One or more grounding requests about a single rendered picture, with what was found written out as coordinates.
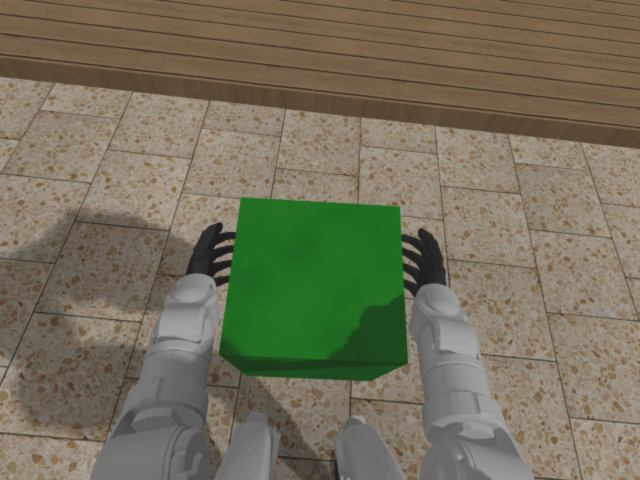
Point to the robot left upper arm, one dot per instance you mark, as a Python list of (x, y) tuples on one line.
[(174, 453)]

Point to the carton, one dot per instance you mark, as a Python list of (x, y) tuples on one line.
[(316, 291)]

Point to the robot right thigh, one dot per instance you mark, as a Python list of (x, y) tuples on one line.
[(362, 454)]

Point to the robot left forearm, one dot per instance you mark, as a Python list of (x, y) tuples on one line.
[(171, 387)]

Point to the robot right upper arm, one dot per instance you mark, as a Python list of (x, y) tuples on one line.
[(456, 459)]

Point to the left robot hand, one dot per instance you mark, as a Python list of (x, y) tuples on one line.
[(204, 253)]

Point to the right robot hand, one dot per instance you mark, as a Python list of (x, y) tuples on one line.
[(430, 263)]

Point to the right robot shin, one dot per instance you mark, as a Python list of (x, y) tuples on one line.
[(355, 420)]

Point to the robot right forearm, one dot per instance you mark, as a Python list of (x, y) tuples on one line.
[(457, 397)]

